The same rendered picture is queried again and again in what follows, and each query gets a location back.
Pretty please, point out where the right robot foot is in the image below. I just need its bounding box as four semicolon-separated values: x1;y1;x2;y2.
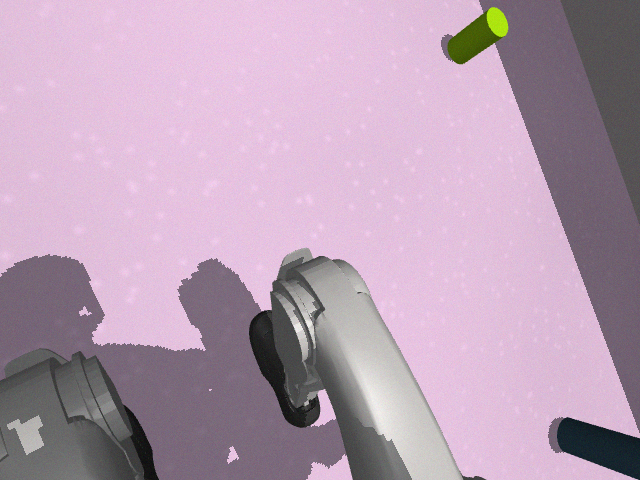
249;310;320;428

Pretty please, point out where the left robot foot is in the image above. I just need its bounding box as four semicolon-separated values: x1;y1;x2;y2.
123;405;159;480

